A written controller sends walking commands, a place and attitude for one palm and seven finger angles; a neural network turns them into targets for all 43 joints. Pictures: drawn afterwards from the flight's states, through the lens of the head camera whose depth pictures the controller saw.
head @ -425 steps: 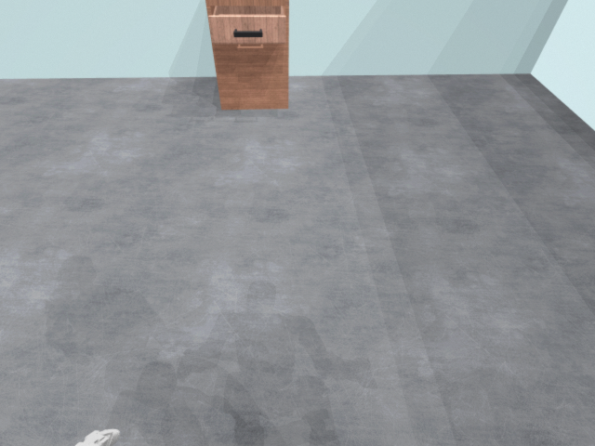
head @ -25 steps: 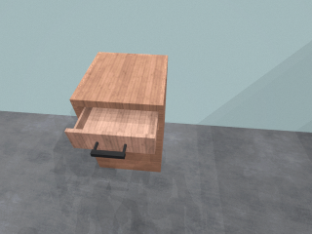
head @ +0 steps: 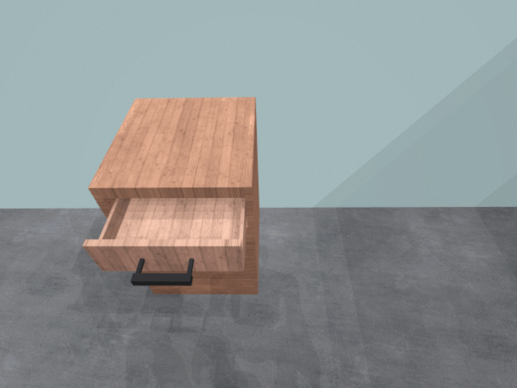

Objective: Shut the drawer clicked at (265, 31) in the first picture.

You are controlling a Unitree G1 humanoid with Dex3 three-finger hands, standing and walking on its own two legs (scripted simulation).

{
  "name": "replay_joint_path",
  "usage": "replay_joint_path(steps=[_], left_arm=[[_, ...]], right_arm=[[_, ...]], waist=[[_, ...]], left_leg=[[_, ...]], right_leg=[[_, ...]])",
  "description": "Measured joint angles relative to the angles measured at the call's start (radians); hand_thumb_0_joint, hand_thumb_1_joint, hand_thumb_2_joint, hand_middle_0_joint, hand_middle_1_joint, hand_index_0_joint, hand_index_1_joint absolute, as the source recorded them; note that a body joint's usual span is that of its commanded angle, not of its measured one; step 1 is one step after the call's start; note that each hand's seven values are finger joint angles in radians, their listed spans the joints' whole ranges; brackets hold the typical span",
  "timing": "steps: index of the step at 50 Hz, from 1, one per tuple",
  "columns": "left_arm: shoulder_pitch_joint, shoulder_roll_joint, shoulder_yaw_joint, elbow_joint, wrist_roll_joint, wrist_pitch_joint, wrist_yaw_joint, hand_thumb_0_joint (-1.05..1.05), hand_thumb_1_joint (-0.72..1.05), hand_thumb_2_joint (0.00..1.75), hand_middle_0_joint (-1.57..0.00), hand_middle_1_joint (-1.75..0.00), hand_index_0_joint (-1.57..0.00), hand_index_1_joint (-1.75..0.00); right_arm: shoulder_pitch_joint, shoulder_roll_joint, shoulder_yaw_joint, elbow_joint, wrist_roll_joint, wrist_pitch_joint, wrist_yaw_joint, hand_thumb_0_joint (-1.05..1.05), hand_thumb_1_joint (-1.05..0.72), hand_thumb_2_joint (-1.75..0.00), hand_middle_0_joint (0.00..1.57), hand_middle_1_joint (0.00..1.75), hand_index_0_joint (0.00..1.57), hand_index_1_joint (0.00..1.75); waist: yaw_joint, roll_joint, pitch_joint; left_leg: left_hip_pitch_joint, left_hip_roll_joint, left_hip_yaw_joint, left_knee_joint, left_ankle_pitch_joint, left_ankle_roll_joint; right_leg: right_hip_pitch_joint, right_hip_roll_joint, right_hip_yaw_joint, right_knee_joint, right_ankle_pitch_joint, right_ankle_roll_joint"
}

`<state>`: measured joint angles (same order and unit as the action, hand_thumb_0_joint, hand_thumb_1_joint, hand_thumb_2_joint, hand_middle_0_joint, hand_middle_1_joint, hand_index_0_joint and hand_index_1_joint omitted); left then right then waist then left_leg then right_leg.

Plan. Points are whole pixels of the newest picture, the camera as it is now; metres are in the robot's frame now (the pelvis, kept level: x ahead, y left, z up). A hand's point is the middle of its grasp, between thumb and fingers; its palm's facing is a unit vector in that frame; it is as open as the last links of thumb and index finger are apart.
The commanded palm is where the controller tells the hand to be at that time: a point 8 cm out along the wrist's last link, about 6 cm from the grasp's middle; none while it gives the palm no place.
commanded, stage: come to a stop and stand still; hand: left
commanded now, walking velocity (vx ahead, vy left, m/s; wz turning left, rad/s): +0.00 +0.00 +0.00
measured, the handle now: (164, 271) +0.43 +0.27 -0.23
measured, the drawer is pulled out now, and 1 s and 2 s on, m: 0.15 0.15 0.15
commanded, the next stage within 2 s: look again from close up in 1.60 s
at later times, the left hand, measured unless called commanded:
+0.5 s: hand out of the picture -0.02 +0.15 -0.17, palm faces +0.05 -0.98 -0.21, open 7.4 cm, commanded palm none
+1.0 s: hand out of the picture +0.03 +0.23 -0.17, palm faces +0.01 -0.98 -0.21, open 7.3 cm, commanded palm none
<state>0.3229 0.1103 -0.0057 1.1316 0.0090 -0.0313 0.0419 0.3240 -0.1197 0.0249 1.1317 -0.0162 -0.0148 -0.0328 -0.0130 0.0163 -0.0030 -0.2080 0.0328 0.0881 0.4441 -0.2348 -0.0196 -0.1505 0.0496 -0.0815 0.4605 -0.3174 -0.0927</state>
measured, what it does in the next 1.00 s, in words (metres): shifts its weight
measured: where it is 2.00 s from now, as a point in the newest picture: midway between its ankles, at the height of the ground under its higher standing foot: outside the picture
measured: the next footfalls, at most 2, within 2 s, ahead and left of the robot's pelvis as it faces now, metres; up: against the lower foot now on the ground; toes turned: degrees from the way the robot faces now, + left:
none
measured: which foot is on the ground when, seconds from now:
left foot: down 0.00-1.00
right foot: down 0.00-1.00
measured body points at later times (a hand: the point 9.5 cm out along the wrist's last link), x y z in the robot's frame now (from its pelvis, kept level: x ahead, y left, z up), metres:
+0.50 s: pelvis +0.00 -0.01 +0.00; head +0.01 -0.03 +0.45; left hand -0.02 +0.20 -0.15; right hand +0.00 -0.22 -0.17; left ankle +0.00 +0.13 -0.74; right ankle -0.04 -0.05 -0.74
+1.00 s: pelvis +0.00 +0.05 +0.00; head +0.01 +0.05 +0.45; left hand +0.03 +0.28 -0.16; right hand +0.02 -0.18 -0.16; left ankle -0.01 +0.14 -0.74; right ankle -0.04 -0.05 -0.74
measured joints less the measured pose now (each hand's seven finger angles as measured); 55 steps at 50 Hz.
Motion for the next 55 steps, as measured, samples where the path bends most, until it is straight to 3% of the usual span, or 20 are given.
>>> replay_joint_path(steps=[20,24,30,35,41,55], left_arm=[[0.022,-0.027,-0.005,0.014,0.0,-0.003,0.004,0.01,0.91,0.9,-0.2,-0.3,-0.2,-0.3],[0.016,-0.016,-0.015,-0.027,0.002,-0.013,0.007,0.01,0.91,0.9,-0.2,-0.3,-0.2,-0.3],[0.022,0.002,0.0,-0.048,0.006,0.002,0.018,0.01,0.91,0.9,-0.2,-0.3,-0.2,-0.3],[0.011,0.024,0.005,-0.058,0.005,0.016,0.02,0.01,0.91,0.9,-0.2,-0.3,-0.2,-0.3],[-0.031,0.04,0.004,-0.075,0.001,0.016,0.015,0.01,0.91,0.9,-0.2,-0.3,-0.2,-0.3],[-0.052,0.052,-0.002,-0.057,0.003,0.028,0.009,0.01,0.91,0.9,-0.2,-0.3,-0.2,-0.3]], right_arm=[[-0.015,-0.014,-0.002,0.017,0.001,0.005,-0.014,0.01,-0.92,-0.89,0.19,0.3,0.2,0.3],[-0.017,-0.034,-0.017,-0.047,-0.002,0.019,0.0,0.01,-0.92,-0.89,0.2,0.3,0.2,0.3],[-0.02,-0.068,-0.039,-0.077,0.001,0.034,-0.004,0.01,-0.91,-0.89,0.2,0.3,0.2,0.3],[-0.03,-0.068,-0.036,-0.078,0.003,0.034,-0.009,0.0,-0.91,-0.89,0.19,0.3,0.2,0.3],[-0.053,-0.047,-0.015,-0.071,0.003,0.016,-0.007,0.0,-0.91,-0.89,0.19,0.3,0.2,0.3],[-0.064,-0.05,-0.002,-0.04,0.003,0.011,0.001,0.0,-0.92,-0.89,0.2,0.3,0.2,0.3]], waist=[[0.015,0.013,0.004],[0.004,0.034,0.032],[0.011,0.049,0.02],[0.006,0.024,0.009],[0.017,-0.007,0.015],[0.018,-0.017,0.03]], left_leg=[[0.061,0.009,-0.008,-0.044,0.01,-0.014],[-0.018,0.021,-0.044,0.05,-0.023,0.005],[-0.066,0.017,-0.097,0.165,-0.076,0.03],[-0.028,0.004,-0.088,0.13,-0.101,0.001],[0.004,-0.022,-0.061,0.088,-0.08,0.031],[0.039,-0.075,-0.029,0.019,-0.043,0.085]], right_leg=[[0.069,0.014,-0.005,-0.06,0.014,-0.011],[0.026,0.028,-0.027,-0.029,0.009,-0.011],[0.002,0.048,-0.019,-0.007,0.002,-0.009],[0.007,0.032,-0.01,0.017,-0.019,0.008],[0.021,0.005,0.015,0.007,-0.01,0.034],[0.035,-0.048,0.043,-0.025,0.016,0.088]])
